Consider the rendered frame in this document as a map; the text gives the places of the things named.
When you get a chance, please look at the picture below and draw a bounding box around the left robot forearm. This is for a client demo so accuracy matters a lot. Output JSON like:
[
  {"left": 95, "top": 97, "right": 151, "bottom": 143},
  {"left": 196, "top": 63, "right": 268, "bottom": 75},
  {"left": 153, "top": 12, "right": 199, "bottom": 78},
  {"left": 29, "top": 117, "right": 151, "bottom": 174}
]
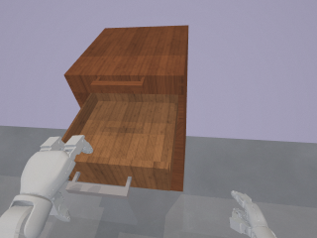
[{"left": 0, "top": 193, "right": 53, "bottom": 238}]

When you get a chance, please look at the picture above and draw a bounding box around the handle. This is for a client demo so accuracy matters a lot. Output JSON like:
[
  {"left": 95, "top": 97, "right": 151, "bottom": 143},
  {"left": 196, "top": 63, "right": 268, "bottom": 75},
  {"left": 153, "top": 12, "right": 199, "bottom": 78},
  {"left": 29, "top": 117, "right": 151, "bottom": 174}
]
[
  {"left": 90, "top": 80, "right": 145, "bottom": 91},
  {"left": 65, "top": 172, "right": 132, "bottom": 200}
]

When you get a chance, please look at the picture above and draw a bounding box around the cabinet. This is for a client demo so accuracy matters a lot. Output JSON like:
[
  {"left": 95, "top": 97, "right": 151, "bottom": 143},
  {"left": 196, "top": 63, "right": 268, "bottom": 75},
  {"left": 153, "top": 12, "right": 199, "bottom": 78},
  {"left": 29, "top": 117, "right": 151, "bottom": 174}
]
[{"left": 64, "top": 25, "right": 189, "bottom": 191}]

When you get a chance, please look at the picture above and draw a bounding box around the drawer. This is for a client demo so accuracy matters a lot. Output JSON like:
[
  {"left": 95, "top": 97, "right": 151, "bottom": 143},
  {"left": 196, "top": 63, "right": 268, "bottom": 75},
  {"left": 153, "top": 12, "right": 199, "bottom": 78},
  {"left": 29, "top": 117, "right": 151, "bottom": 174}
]
[{"left": 61, "top": 92, "right": 178, "bottom": 191}]

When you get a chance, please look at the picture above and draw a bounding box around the robot right hand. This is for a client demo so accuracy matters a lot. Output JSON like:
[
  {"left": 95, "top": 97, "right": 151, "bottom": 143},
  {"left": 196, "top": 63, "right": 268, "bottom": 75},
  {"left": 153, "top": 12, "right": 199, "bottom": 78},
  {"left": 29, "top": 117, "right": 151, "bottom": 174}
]
[{"left": 229, "top": 190, "right": 268, "bottom": 238}]

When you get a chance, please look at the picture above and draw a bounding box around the robot left hand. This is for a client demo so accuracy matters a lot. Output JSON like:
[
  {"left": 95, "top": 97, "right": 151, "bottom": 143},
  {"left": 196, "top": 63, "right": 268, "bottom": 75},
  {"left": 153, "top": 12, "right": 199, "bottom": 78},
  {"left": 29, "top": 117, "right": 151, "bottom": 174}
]
[{"left": 20, "top": 135, "right": 93, "bottom": 222}]

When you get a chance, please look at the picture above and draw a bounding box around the right robot forearm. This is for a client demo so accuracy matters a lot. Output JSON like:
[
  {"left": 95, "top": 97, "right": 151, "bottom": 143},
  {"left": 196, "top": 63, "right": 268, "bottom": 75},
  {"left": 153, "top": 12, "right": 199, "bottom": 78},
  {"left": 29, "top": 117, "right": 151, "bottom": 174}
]
[{"left": 251, "top": 225, "right": 276, "bottom": 238}]

